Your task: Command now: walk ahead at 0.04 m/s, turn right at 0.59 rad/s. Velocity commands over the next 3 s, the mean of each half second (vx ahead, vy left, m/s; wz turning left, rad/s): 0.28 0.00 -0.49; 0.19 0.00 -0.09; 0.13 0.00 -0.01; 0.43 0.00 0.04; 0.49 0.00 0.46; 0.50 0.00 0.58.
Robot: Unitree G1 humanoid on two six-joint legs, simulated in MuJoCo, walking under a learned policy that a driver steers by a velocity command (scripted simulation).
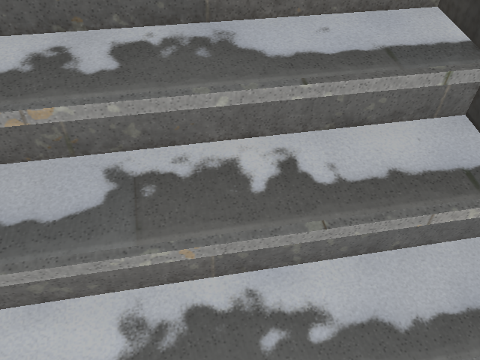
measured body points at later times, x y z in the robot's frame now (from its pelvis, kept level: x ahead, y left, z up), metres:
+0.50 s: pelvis +0.16 +0.05 +0.10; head +0.15 +0.06 +0.55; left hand +0.16 +0.26 -0.05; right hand +0.26 -0.20 -0.01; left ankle +0.23 +0.18 -0.31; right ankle +0.11 -0.07 -0.62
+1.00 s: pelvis +0.30 +0.16 +0.27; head +0.32 +0.18 +0.72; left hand +0.50 +0.32 +0.14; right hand +0.20 -0.03 +0.13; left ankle +0.37 +0.21 -0.45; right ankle +0.37 -0.01 -0.33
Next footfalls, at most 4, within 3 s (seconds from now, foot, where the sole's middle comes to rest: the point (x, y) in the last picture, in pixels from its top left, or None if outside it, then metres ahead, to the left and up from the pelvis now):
0.62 left None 0.40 0.20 -0.49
1.24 right None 0.39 0.02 -0.49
1.72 right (286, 312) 0.54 -0.06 -0.49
2.06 left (243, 187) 0.76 0.05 -0.32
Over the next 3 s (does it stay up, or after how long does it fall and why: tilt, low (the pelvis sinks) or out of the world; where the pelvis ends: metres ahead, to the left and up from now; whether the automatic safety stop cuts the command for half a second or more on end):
stays up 1.11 -0.15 0.63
